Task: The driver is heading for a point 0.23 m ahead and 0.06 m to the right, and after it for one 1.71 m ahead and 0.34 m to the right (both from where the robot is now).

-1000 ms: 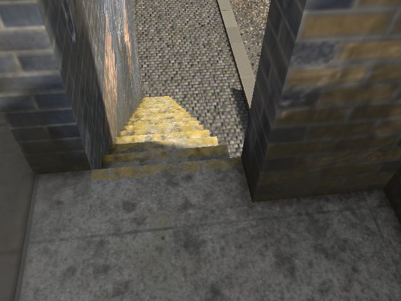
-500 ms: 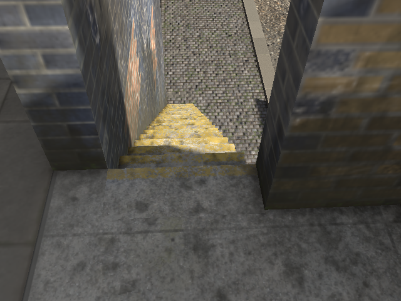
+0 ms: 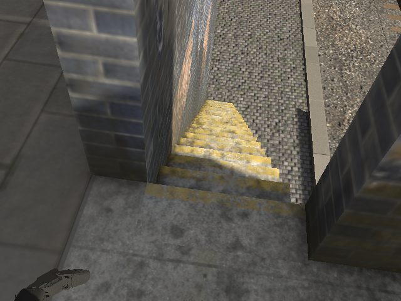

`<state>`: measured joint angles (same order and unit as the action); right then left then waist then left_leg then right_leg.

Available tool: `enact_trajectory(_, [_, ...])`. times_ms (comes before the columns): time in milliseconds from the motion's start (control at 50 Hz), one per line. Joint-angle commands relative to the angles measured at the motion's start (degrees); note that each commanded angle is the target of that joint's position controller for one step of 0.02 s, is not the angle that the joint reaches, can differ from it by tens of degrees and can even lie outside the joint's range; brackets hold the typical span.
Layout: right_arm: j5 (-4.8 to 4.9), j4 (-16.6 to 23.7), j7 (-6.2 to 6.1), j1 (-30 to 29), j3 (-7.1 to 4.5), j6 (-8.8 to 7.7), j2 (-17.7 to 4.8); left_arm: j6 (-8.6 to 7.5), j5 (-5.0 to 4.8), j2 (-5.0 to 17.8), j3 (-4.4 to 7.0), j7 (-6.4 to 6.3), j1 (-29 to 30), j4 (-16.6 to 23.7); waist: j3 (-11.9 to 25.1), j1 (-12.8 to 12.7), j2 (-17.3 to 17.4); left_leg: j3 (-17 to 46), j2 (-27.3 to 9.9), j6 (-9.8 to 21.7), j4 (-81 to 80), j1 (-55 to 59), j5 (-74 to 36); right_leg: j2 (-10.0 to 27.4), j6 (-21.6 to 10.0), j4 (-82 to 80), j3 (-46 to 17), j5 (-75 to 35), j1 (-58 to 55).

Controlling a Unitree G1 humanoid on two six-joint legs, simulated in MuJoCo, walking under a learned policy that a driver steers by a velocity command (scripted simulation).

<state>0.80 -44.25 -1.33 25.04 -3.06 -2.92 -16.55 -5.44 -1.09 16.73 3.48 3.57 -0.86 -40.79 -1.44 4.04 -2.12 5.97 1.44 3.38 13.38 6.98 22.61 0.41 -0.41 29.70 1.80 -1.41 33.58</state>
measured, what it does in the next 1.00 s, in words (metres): walks ahead, turning right: right foot, then left foot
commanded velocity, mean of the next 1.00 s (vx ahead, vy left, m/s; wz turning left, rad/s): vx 0.44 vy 0.00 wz -0.35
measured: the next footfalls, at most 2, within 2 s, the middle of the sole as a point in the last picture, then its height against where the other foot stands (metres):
right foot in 0.06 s outside the picture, level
left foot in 0.50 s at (159, 292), level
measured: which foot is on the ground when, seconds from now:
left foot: down 0.00-0.06, up 0.08-0.48, down 0.50-0.94, up 0.96-1.00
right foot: up 0.00-0.04, down 0.06-0.52, up 0.54-0.92, down 0.94-1.00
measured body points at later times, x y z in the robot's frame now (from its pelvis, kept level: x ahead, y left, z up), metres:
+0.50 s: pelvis +0.32 -0.02 -0.01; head +0.33 -0.01 +0.44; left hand +0.40 +0.22 -0.14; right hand +0.49 -0.26 -0.08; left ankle +0.45 +0.08 -0.73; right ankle +0.18 -0.11 -0.73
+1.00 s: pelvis +0.53 -0.09 -0.01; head +0.57 -0.10 +0.44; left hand +0.80 +0.03 -0.12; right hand +0.43 -0.32 -0.14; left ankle +0.46 +0.09 -0.69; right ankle +0.60 -0.20 -0.73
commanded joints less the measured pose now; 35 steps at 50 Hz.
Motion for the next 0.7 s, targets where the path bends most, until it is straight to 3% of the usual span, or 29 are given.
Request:
enact_trajectory(20, [-0.3, 1.6, -0.04, 0.5, -2.57, -0.2, -10.0, -1.09, 0.16, 6.2, 1.62, 0.48, 3.5, 4.6, -1.2, -1.9, 11.1, 1.9, -14.5, 5.9, 4.9, -0.7, -50.7, -2.6, -4.1, -0.4, 3.0, 4.1, -4.0])
enact_trajectory(40, [-0.39, 1.5, -0.08, -0.4, -2.6, 0.17, -10.5, -0.81, 0.37, 7.8, 2.51, 0.15, -3.2, 2.8, 3.6, -5.6, 11.0, -0.5, -12.9, 4.9, 13.5, -0.2, -62.7, -4.9, -6.1, -0.9, 4.6, 4.5, -12.2])
enact_trajectory(60, [-0.64, 1.8, -0.25, -1.4, -2.31, 0.36, -10.4, -0.39, 0.47, 9.5, 3.26, -0.29, -12.6, 0.7, 9.7, -10.2, 9.7, -2.6, -11.0, 3.1, 25.7, -6.3, -64.4, -3.5, -8.2, -0.1, 2.6, 1.9, -26.6])
enact_trajectory(80, [-2.52, 3.1, -0.41, 1.6, -1.23, 0.04, -7.5, 0.04, 0.85, 14.2, 4.14, -0.68, -21.5, -0.2, 18.9, -10.8, -1.4, -4.4, -6.8, 0.6, 46.2, -22.0, -40.4, 9.0, -13.9, 2.7, -15.9, 0.0, -46.4])
enact_trajectory(100, [-1.46, 2.5, 0.53, 8.2, 0.38, -1.03, -1.7, -0.29, 0.43, 14.2, 3.93, 0.18, -24.1, -2.1, 25.8, -6.5, -14.4, -0.4, 3.5, -2.7, 63.6, -40.4, 9.5, 19.7, -22.6, -7.3, -45.9, 16.3, -59.5])
enact_trajectory(120, [0.09, 3.6, 1.06, 0.6, -0.37, -2.38, -7.4, -0.33, -0.67, 9.5, 2.89, 0.05, -22.1, -1.9, 19.3, -9.7, -7.2, 3.4, 0.5, -2.0, 67.9, -46.5, 8.1, 18.1, -19.7, -12.7, -46.2, 24.6, -55.0])
enact_trajectory(140, [-7.37, 2.5, 4.16, -3.9, 0.64, -3.38, -5.3, -1.6, 6.38, 0.8, -0.77, -0.47, -27.3, -4.2, 5.6, -10.9, -2.7, 4.8, 0.3, 0.0, 70.6, -53.0, 0.4, 11.8, -16.5, -13.8, -36.8, 38.2, -44.7])
enact_trajectory(160, [-8.48, 3.2, 4.5, -6.3, 0.93, -4.04, -3.9, -1.79, 6.9, -0.2, -1.17, -0.46, -22.6, -4.2, 1.6, -8.5, -0.4, 4.5, -2.4, 0.2, 66.6, -55.3, -2.9, 11.4, -17.0, -14.9, -33.3, 31.0, -37.8])
enact_trajectory(180, [-8.65, 4.1, 3.99, -7.1, 1.46, -4.28, -2.5, -1.62, 6.18, -0.9, -1.74, -0.33, -19.8, -3.7, 3.9, -6.1, -0.3, 4.3, -4.4, 0.6, 61.6, -51.0, -6.1, 9.2, -16.7, -15.8, -29.1, 24.4, -33.0])
enact_trajectory(200, [-7.96, 3.9, 3.69, -7.7, 2.16, -4.17, -1.1, -1.86, 4.76, -1.1, -1.76, -0.6, -15.6, -2.6, 3.5, -3.6, -0.7, 3.2, -5.7, 0.6, 59.5, -47.4, -8.0, 7.9, -15.8, -16.7, -25.1, 21.3, -26.5])
enact_trajectory(220, [-7.2, 4.4, 3.51, -8.7, 2.18, -3.54, -2.5, -2.22, 4.13, 0.2, -1.52, -0.49, -13.1, -1.4, 3.2, -3.2, -0.8, 1.5, -6.2, -0.4, 59.1, -45.4, -6.5, 7.1, -16.4, -17.4, -23.0, 18.6, -20.7])
enact_trajectory(260, [-6.14, 4.7, 2.48, -8.7, 2.61, -2.59, -3.4, -3.07, 4.38, 2.3, -0.89, 0.02, -10.6, -0.2, 3.4, -2.0, 0.1, -0.4, -7.7, -3.5, 54.1, -43.1, -3.8, 6.7, -17.4, -18.2, -20.1, 15.1, -13.2])
enact_trajectory(300, [-5.8, 5.3, 1.96, -11.9, 3.59, -2.24, -2.5, -3.33, 4.91, 4.2, -0.26, 0.89, -10.2, 0.5, 2.0, -2.9, 2.0, -3.5, -8.4, -6.3, 42.1, -38.1, -6.4, 4.9, -16.6, -18.6, -16.4, 11.1, -6.7])
enact_trajectory(340, [-5.13, 7.0, 2.05, -16.9, 5.21, -1.6, 0.9, -3.12, 4.11, 5.2, 0.55, 1.99, -14.6, -0.9, 1.6, -5.3, 1.0, -5.0, -7.1, -7.1, 33.4, -32.3, -10.5, 3.8, -15.6, -17.3, -15.7, 10.4, -4.3])
enact_trajectory(380, [-4.71, 7.6, 2.09, -20.0, 5.39, -1.88, -0.2, -2.68, 4.14, 5.7, 1.19, 2.82, -19.0, -1.7, 0.7, -7.7, 0.9, -4.9, -5.8, -6.6, 27.0, -34.7, -15.2, 5.6, -16.4, -14.5, -18.7, 10.3, -10.5])
enact_trajectory(440, [-4.58, 8.5, 1.32, -24.0, 5.1, -2.67, -1.7, -2.06, 3.99, 4.8, 1.24, 2.42, -21.5, -2.9, 1.2, -8.4, -0.5, -5.2, -3.6, -4.4, 19.6, -34.9, -15.4, 8.5, -16.4, -9.8, -23.1, 5.2, -20.3])
enact_trajectory(460, [-4.86, 9.1, 1.32, -24.3, 4.94, -2.9, -2.4, -1.99, 3.91, 3.5, 1.09, 1.28, -20.6, -3.4, 1.8, -8.1, 0.3, -5.0, -3.2, -2.2, 16.5, -31.8, -16.2, 7.1, -13.9, -7.6, -23.0, 8.9, -21.8])
enact_trajectory(480, [-4.13, 9.0, 1.09, -22.3, 4.17, -3.29, -3.7, -1.97, 4.54, 3.6, 0.95, 0.87, -19.9, -3.6, 2.6, -5.8, -0.4, -5.9, -2.1, -0.3, 16.1, -25.0, -17.7, 5.7, -12.5, -4.7, -23.3, 4.6, -19.5])
enact_trajectory(500, [-3.6, 7.8, 0.82, -15.1, 3.06, -4.0, -5.9, -2.46, 5.56, 3.0, 0.67, 0.68, -18.3, -3.3, 5.6, -1.6, 0.8, -4.4, -4.0, 3.6, 18.4, -14.2, -20.6, 2.6, -9.6, 3.6, -21.9, -0.5, -14.1])
enact_trajectory(520, [-3.74, 6.4, 0.06, -2.6, 2.24, -4.54, -9.5, -3.53, 5.51, -2.8, -1.02, 0.53, -19.1, 0.3, 21.3, 2.1, 15.5, 16.7, -18.9, 17.7, 14.6, 10.5, -23.4, -9.0, -4.0, 25.4, -12.9, 7.5, 0.5])
enact_trajectory(540, [-4.25, 3.6, 0.1, 6.8, 2.32, -3.15, -10.4, -3.51, 4.95, -3.3, -1.16, 1.21, -21.3, -0.4, 26.6, 3.8, 18.3, 41.1, -29.2, 23.5, 6.0, 20.1, -20.5, -11.3, -0.7, 41.7, -11.5, 34.8, 14.3])
enact_trajectory(560, [-4.21, 2.4, 0.11, 3.8, 1.61, -3.68, -9.8, -3.35, 4.39, -0.3, -0.15, 1.01, -18.1, -1.2, 11.3, 2.3, 7.8, 34.7, -28.6, 17.7, 4.2, 8.9, -13.8, -6.0, -0.8, 48.1, -11.8, 27.2, 21.3])
enact_trajectory(580, [-3.85, 3.2, 0.09, -3.4, 1.89, -3.39, -6.9, -2.55, 4.11, -0.2, -0.06, -0.37, -17.2, -3.2, 5.4, -0.6, 7.9, 23.3, -25.6, 13.2, 3.5, -2.9, -9.7, -1.1, -0.7, 49.7, -9.7, 19.9, 19.7])
enact_trajectory(600, [-3.42, 4.1, 0.29, -6.2, 3.35, -3.11, -1.8, -2.01, 4.96, -0.6, -0.17, -1.06, -18.8, -4.5, 5.8, -2.3, 7.8, 15.3, -22.9, 11.8, 1.3, -8.7, -13.9, 2.3, -1.1, 45.2, -8.9, 15.2, 15.1])
enact_trajectory(620, [-3.98, 3.8, -0.28, -9.2, 4.11, -3.12, 1.9, -1.63, 5.96, -1.9, -0.58, -1.03, -17.2, -5.0, 5.7, -3.8, 7.2, 9.6, -21.2, 11.0, -0.6, -12.7, -20.9, 4.9, -0.5, 41.9, -8.5, 13.1, 10.4])
enact_trajectory(640, [-4.29, 4.6, -0.86, -11.1, 3.83, -2.78, 1.9, -1.26, 6.5, -2.7, -0.93, -0.32, -16.1, -5.3, 6.6, -4.7, 7.1, 6.0, -20.0, 10.9, -1.7, -14.3, -25.0, 5.7, 0.5, 39.7, -7.2, 14.9, 7.7])
enact_trajectory(660, [-4.72, 4.2, -1.02, -10.5, 3.07, -2.98, 1.3, -1.15, 5.93, -2.7, -0.85, 0.45, -15.0, -5.8, 7.8, -4.3, 6.4, 2.0, -18.2, 10.9, -1.5, -12.3, -29.8, 5.8, 1.1, 35.6, -5.7, 15.0, 7.7])
enact_trajectory(700, [-5.24, 1.4, -1.38, -7.5, 1.29, -4.1, -2.3, -0.67, 4.08, -3.4, -1.41, 1.72, -9.8, -5.8, 7.1, -2.7, 7.5, -4.9, -16.1, 11.1, -2.7, -14.5, -34.6, 6.1, 2.8, 27.3, -1.4, 14.0, 6.0])
Over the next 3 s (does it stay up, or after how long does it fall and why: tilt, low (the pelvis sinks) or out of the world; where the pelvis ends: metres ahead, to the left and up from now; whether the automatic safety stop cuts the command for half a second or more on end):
stays up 0.57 -0.10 0.01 its command is cut before an obstacle after 2.1 s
